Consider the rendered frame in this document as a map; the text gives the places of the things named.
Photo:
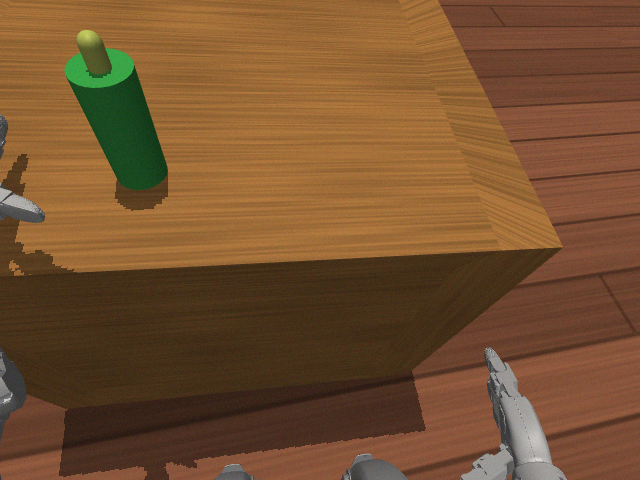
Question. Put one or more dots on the right robot arm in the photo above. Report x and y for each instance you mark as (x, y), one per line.
(537, 471)

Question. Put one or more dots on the left robot arm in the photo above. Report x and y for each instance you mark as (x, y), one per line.
(12, 389)

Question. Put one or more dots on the bottle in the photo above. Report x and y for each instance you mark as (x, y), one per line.
(108, 89)

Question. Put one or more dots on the right robot hand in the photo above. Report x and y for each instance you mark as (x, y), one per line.
(522, 437)

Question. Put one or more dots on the left robot hand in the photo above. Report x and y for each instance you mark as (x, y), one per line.
(11, 204)

